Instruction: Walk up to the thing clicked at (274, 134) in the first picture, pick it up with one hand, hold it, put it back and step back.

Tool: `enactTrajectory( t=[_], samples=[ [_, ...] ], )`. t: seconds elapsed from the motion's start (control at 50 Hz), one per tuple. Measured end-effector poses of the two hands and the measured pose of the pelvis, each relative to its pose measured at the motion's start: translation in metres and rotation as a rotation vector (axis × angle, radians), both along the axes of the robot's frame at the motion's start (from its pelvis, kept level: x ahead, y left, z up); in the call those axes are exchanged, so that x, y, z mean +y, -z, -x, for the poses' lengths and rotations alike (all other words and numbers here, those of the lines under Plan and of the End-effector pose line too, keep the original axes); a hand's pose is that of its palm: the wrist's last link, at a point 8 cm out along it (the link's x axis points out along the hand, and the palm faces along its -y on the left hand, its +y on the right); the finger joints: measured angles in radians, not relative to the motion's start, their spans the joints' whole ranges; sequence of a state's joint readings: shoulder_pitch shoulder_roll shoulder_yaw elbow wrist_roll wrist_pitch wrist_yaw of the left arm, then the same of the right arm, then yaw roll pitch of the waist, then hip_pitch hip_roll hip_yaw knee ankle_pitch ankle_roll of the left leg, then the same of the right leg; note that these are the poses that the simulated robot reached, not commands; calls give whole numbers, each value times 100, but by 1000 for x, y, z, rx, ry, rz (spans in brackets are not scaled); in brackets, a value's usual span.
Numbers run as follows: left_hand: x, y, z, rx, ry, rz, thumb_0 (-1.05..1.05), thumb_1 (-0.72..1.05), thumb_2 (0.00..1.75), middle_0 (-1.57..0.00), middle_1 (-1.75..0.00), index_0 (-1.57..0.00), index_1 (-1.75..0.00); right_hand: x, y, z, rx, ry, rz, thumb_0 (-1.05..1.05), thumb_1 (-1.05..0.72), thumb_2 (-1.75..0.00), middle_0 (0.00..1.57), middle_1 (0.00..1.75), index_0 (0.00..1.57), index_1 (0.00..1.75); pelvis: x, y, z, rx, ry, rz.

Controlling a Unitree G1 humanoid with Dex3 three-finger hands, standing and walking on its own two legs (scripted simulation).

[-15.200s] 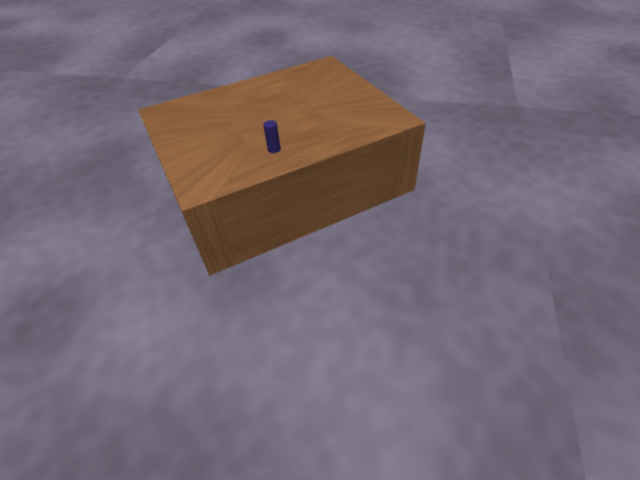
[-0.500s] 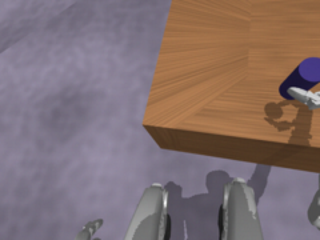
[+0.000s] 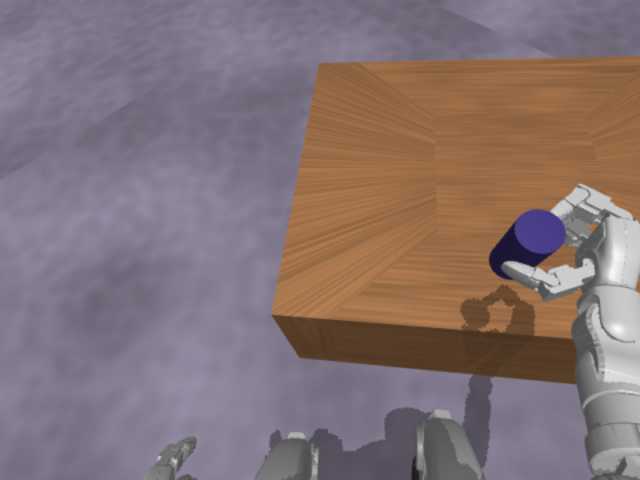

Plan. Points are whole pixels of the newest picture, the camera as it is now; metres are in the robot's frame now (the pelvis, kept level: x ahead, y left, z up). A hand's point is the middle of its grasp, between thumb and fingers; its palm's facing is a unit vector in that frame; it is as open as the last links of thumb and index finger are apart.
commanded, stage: lift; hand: right
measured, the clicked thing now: (522, 247) +0.40 -0.20 +0.02
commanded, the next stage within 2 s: hold in 0.86 s
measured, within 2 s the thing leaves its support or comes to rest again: neither
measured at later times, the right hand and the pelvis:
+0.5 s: hand (548, 231) +0.38 -0.20 +0.08, palm faces +0.24 +0.97 -0.01, open 8.9 cm; pelvis +0.02 +0.00 +0.05, yaw -1 degrees
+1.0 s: hand (544, 223) +0.37 -0.19 +0.11, palm faces +0.24 +0.97 -0.01, open 8.9 cm; pelvis +0.03 +0.00 +0.07, yaw -1 degrees
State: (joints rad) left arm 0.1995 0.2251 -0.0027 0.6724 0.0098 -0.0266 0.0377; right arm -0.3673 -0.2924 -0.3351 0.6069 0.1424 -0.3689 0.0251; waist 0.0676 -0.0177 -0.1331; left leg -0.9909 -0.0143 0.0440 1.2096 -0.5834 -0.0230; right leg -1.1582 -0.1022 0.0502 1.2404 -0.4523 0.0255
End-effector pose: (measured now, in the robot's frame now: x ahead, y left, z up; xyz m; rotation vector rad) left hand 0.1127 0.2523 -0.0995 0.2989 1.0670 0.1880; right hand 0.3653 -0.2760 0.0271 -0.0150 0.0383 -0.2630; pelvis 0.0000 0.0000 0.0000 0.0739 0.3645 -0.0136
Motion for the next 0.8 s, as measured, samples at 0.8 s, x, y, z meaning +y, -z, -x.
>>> enactTrajectory(
  t=[0.8],
  samples=[
    [-7, -59, -19, -57, -15, 35, 1, 91, 88, -19, -30, -20, -29, 39, -72, 24, -25, -20, -4, -8, 60, -95, 91, 138, 109, 142, 0, -62, -23, -176, 1, 43]
  ],
)
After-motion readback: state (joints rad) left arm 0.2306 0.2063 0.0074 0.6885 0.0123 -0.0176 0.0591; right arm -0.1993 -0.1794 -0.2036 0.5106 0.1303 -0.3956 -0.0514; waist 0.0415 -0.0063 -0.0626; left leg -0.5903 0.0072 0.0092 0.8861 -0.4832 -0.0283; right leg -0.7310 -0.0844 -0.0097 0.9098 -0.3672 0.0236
